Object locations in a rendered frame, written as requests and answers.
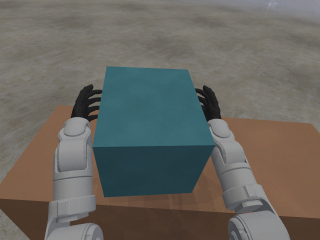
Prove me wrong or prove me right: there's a pedestal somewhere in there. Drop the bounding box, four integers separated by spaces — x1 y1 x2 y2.
0 105 320 240

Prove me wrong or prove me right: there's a left robot hand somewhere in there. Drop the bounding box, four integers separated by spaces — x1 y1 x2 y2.
70 84 102 122

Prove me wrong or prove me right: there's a carton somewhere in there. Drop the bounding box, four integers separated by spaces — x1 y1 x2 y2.
92 66 215 198

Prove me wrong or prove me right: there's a left robot upper arm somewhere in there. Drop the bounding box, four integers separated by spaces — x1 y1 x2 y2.
47 223 104 240

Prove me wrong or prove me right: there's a right robot upper arm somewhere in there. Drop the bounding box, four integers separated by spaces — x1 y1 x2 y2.
228 210 290 240

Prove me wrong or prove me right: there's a right robot hand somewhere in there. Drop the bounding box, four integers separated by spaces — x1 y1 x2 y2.
195 85 222 122

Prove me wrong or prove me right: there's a right robot forearm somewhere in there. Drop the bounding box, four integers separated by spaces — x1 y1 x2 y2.
207 119 291 240

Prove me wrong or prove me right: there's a left robot forearm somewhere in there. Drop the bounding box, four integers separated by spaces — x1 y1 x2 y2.
44 117 96 240

